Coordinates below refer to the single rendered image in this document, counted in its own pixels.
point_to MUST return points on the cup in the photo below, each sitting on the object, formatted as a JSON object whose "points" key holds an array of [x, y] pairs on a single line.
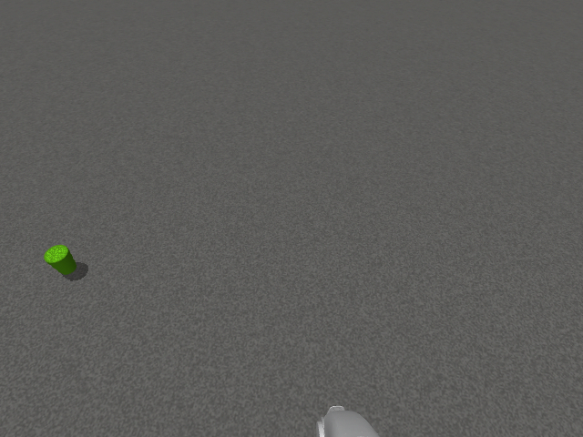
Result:
{"points": [[59, 258]]}

